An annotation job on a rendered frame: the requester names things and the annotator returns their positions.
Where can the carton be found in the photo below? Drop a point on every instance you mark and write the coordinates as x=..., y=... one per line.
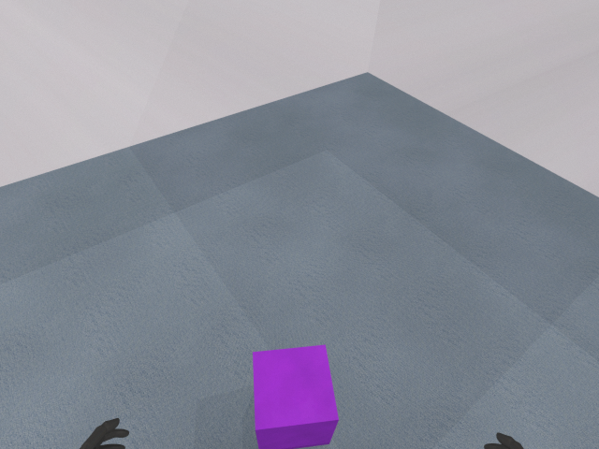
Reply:
x=295, y=405

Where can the robot left hand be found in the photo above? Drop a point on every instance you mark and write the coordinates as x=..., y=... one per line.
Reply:
x=106, y=432

